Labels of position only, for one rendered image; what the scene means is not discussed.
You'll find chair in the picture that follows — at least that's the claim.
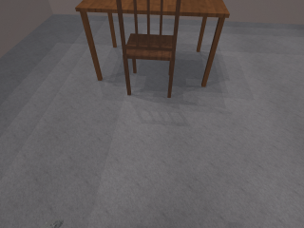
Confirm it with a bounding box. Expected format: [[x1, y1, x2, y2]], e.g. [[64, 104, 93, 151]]
[[116, 0, 181, 98]]

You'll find left robot hand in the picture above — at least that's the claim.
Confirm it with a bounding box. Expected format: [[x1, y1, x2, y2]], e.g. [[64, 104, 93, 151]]
[[40, 218, 64, 228]]

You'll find table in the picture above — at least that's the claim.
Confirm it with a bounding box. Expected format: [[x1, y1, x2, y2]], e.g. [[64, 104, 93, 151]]
[[75, 0, 230, 87]]

